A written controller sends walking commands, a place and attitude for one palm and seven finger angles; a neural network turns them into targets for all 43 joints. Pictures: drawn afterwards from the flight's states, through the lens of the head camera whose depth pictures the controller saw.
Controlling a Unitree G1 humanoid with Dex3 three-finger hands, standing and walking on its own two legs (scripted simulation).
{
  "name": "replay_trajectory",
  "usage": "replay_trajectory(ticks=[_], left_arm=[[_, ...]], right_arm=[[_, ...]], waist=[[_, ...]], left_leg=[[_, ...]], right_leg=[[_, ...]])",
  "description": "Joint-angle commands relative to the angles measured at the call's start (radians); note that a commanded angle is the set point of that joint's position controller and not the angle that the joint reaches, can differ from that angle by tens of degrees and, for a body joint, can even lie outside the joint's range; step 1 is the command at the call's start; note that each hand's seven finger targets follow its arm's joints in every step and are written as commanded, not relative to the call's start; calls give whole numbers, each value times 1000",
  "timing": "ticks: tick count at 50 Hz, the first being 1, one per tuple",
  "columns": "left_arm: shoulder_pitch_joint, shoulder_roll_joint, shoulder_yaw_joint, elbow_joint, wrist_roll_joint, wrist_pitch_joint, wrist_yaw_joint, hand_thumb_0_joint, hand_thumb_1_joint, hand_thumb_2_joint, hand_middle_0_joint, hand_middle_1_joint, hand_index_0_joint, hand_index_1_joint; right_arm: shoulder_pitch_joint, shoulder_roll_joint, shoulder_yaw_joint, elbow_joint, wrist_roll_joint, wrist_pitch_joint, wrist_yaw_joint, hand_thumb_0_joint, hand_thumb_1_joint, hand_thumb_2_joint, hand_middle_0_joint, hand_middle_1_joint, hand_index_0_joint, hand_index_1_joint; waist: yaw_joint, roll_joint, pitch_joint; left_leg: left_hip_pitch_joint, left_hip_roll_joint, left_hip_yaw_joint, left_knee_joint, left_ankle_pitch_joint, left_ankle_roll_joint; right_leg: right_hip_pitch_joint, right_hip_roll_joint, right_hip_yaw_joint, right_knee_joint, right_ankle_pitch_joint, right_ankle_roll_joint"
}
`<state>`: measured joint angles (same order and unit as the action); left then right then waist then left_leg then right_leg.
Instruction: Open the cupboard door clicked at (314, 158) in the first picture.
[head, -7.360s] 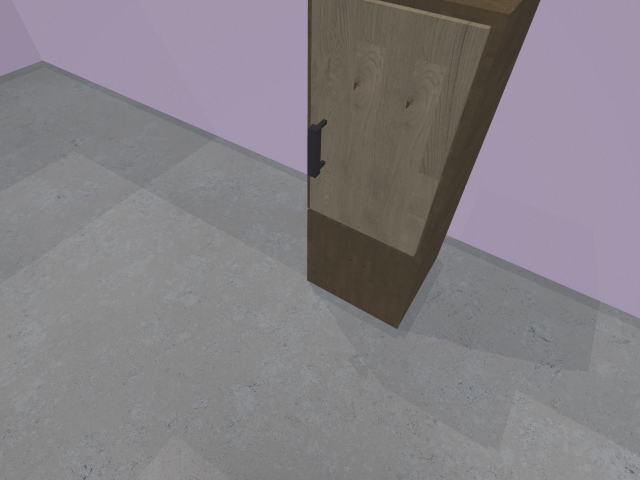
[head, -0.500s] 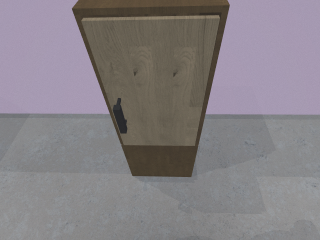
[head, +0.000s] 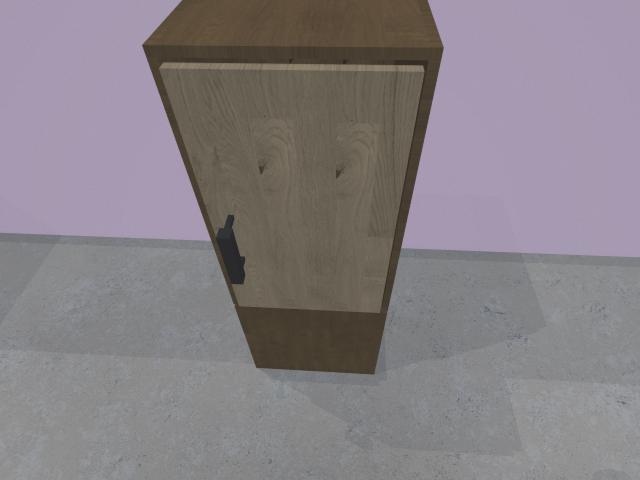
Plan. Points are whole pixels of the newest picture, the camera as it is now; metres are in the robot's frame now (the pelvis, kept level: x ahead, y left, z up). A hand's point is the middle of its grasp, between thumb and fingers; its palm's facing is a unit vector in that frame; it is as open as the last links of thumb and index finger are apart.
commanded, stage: come to a stop and stand still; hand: left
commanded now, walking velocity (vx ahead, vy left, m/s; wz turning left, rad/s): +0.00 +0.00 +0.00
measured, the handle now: (234, 249) +0.53 +0.20 -0.09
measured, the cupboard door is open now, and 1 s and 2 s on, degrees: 0 0 0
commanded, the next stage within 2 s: look again from close up in 0.36 s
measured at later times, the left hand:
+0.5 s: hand out of the picture +0.02 +0.18 -0.17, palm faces +0.02 -0.98 -0.22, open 7.3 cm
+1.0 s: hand out of the picture +0.01 +0.20 -0.17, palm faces +0.01 -0.98 -0.22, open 7.3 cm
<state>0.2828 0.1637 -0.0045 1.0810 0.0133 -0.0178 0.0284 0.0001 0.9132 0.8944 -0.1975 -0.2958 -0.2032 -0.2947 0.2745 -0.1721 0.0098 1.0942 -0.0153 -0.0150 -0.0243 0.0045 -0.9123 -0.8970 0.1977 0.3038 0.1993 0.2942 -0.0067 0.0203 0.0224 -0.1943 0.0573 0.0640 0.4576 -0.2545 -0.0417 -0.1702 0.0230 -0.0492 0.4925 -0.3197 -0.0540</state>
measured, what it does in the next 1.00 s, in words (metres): stands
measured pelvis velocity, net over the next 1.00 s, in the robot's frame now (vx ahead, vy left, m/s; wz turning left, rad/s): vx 0.00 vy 0.01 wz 0.00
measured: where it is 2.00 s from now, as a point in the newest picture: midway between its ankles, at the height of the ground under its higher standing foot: outside the picture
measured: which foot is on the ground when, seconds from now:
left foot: down 0.00-1.00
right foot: down 0.00-1.00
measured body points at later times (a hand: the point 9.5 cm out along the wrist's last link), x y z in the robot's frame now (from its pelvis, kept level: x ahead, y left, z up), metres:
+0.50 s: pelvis +0.01 +0.00 +0.00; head +0.01 +0.00 +0.45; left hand +0.02 +0.23 -0.15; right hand +0.03 -0.22 -0.16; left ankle -0.01 +0.15 -0.74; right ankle -0.03 -0.08 -0.74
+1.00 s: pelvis +0.00 +0.01 +0.00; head +0.01 +0.01 +0.45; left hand +0.01 +0.25 -0.15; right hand +0.01 -0.21 -0.16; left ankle -0.01 +0.15 -0.74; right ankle -0.03 -0.08 -0.74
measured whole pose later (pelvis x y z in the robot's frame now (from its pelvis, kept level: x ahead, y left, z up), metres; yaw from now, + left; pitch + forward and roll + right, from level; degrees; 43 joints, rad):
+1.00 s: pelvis +0.00 +0.01 +0.00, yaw +0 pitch -1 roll +1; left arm 0.26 0.18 0.00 1.12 0.01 -0.02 0.03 0.00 0.91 0.89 -0.20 -0.30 -0.20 -0.29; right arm 0.25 -0.17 0.01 1.15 -0.01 -0.02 -0.03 0.00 -0.91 -0.90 0.20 0.30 0.20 0.29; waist 0.00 -0.01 0.02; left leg -0.16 0.04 0.07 0.42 -0.24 -0.02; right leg -0.14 0.01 -0.04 0.44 -0.30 -0.03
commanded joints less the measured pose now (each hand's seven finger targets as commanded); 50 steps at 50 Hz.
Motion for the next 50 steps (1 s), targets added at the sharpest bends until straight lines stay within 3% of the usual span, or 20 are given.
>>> replay_trajectory(ticks=[1, 10, 13, 30, 37, 50], left_arm=[[48, 132, 24, -19, 1, -23, 9, 0, 900, 900, -200, -300, -200, -300], [63, 129, 26, 4, 2, -21, 11, 0, 900, 900, -200, -300, -200, -300], [60, 126, 25, 6, 3, -19, 10, 0, 900, 900, -200, -300, -200, -300], [35, 143, 31, -1, 2, -18, 7, 0, 900, 900, -200, -300, -200, -300], [25, 139, 29, 1, 3, -15, 6, 0, 900, 900, -200, -300, -200, -300], [26, 140, 27, 7, 1, -16, 5, 0, 900, 900, -200, -300, -200, -300]], right_arm=[[34, -78, -16, -19, 2, -13, -7, 0, -900, -900, 200, 300, 200, 300], [22, -77, -17, 2, 3, -14, -13, 0, -900, -900, 200, 300, 200, 300], [16, -79, -16, 5, 3, -14, -13, 0, -900, -900, 200, 300, 200, 300], [11, -97, -19, 8, 1, -17, -13, 0, -900, -900, 200, 300, 200, 300], [12, -93, -18, 15, 1, -16, -12, 0, -900, -900, 200, 300, 200, 300], [11, -102, -19, 23, 1, -19, -11, 0, -900, -900, 200, 300, 200, 300]], waist=[[4, -39, -6], [7, -30, -7], [10, -29, 23], [14, -31, 6], [14, -30, 35], [13, -19, 11]], left_leg=[[27, 49, -34, -41, 152, 50], [43, 55, -34, -41, 184, 51], [37, 56, -36, -50, 178, 51], [43, 61, -48, -72, 196, 55], [39, 61, -58, -90, 171, 58], [48, 64, -64, -97, 189, 61]], right_leg=[[-12, -133, 124, -110, 355, 1], [3, -132, 120, -108, 409, 3], [-12, -130, 116, -113, 391, 6], [5, -133, 110, -119, 361, 6], [-16, -127, 110, -133, 290, 8], [-12, -131, 107, -132, 278, 10]])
